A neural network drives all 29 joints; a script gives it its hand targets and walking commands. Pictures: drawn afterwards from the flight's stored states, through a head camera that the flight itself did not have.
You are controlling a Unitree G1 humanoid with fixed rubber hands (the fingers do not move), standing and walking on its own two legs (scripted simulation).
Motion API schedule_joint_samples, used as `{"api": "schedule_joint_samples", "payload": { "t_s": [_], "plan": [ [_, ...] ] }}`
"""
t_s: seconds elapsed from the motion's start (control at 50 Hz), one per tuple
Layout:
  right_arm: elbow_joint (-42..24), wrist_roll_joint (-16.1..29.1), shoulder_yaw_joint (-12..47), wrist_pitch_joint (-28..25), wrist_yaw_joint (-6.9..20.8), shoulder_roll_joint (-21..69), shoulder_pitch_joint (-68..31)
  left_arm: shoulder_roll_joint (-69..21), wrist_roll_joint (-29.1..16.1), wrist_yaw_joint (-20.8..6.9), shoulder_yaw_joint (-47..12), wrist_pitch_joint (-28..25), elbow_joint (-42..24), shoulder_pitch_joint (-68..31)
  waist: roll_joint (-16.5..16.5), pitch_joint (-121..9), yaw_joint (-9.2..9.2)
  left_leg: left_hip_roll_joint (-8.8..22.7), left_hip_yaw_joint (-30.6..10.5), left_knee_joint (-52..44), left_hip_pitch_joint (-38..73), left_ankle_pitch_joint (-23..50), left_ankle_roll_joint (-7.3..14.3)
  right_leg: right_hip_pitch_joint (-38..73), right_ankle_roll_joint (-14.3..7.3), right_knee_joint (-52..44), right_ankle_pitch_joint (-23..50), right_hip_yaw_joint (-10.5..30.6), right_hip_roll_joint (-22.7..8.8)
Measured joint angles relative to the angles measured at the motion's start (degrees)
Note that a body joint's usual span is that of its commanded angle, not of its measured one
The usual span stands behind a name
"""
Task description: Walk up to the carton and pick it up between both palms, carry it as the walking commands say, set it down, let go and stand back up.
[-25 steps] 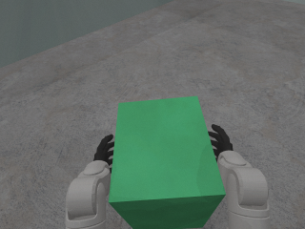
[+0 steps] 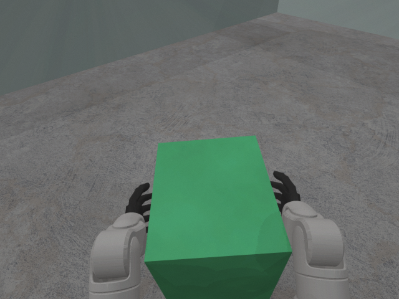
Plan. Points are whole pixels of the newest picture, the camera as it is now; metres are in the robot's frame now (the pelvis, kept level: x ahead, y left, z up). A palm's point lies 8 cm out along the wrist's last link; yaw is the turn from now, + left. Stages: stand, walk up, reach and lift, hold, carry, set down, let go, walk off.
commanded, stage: carry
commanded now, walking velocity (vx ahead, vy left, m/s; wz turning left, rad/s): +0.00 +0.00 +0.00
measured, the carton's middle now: (213, 229) +0.28 -0.01 +0.02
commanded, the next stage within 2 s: hold in 1.98 s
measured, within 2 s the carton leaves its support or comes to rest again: neither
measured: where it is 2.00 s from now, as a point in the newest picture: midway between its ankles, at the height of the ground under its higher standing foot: outside the picture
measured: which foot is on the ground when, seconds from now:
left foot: down 0.00-1.00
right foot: down 0.00-1.00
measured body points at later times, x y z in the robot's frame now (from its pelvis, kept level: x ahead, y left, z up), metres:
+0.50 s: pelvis -0.05 +0.02 +0.00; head -0.06 +0.03 +0.45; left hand +0.21 +0.17 +0.07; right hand +0.25 -0.11 +0.09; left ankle +0.08 +0.10 -0.73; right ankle -0.05 -0.12 -0.73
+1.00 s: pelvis -0.02 -0.02 -0.01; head -0.04 -0.02 +0.44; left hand +0.26 +0.12 +0.07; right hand +0.27 -0.17 +0.08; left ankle +0.08 +0.10 -0.73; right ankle -0.05 -0.12 -0.73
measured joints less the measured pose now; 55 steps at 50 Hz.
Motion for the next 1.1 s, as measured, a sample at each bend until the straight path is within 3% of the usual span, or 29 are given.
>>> {"api": "schedule_joint_samples", "payload": {
  "t_s": [0.08, 0.18, 0.36, 0.44, 0.54, 0.7, 0.9, 1.1],
  "plan": [
    [0.2, 0.0, -0.2, 1.4, -0.1, -0.3, 2.0, 0.1, 0.3, -0.5, -1.4, 0.6, 2.3, 0.9, 0.9, 0.3, -2.22, -0.1, 0.2, -0.7, 0.7, -1.2, -1.7, -0.9, -0.7, 2.0, 0.8, 0.1, -0.3],
    [-0.4, 0.6, -0.2, 1.8, -0.3, -0.5, 1.3, 0.2, 0.9, -0.7, -1.6, 0.9, 0.8, 1.1, 0.6, 0.3, -3.25, 0.1, 0.4, 2.4, -0.7, -2.5, -1.7, -2.8, -0.6, 6.1, -0.2, 0.4, -0.4],
    [2.9, 0.6, -0.1, 2.5, -0.2, 0.0, -0.3, 0.3, 1.3, -0.7, -0.4, 2.7, 0.8, 1.6, -2.4, -1.3, -0.79, -1.1, 1.0, 1.5, -1.3, 1.1, 0.4, -4.6, -0.5, 8.4, -1.5, 0.8, -1.6],
    [2.2, 0.5, 0.0, 2.1, -0.1, 0.2, -1.0, 0.2, 1.1, -0.5, 0.0, 2.5, -0.5, 1.2, -2.5, 0.6, 1.01, -1.7, 0.9, -1.3, -0.7, 1.5, 0.4, -4.5, -1.7, 6.6, -1.2, 0.6, -1.9],
    [0.1, 0.3, 0.3, 1.3, -0.1, 0.2, -0.8, 0.2, 0.6, -0.3, 0.1, 1.4, -1.7, 0.8, -1.9, 2.8, 2.15, -1.9, 0.7, -2.9, -0.2, 2.8, 0.3, -4.1, -1.6, 5.5, 0.7, 0.5, -1.9],
    [-1.5, 0.3, 0.3, 1.6, -0.2, 0.0, 0.3, 0.2, 0.4, -0.4, -0.7, 1.1, -1.6, 0.9, -1.5, 3.2, 1.36, -1.5, 0.7, -3.5, 0.5, 3.7, 0.0, -3.8, -0.7, 5.6, 1.2, 0.5, -1.6],
    [2.4, -0.1, -0.4, 0.2, -0.1, 0.0, -0.1, 0.2, 0.9, -1.0, -0.4, -0.9, 2.5, 1.0, -1.5, 0.4, -0.57, -0.2, 0.7, -1.1, 0.4, 3.0, -0.5, -3.6, -1.4, 7.3, -1.2, 0.8, -0.4],
    [4.7, -0.3, 0.0, -3.8, -0.1, 0.0, -0.2, 0.1, 0.7, -1.3, 0.7, -4.8, 4.6, 0.8, -2.0, 0.7, -0.40, 0.1, 1.0, 1.4, 0.3, -0.3, -1.2, -3.2, -2.0, 8.4, -3.7, 1.1, -0.3]
  ]
}}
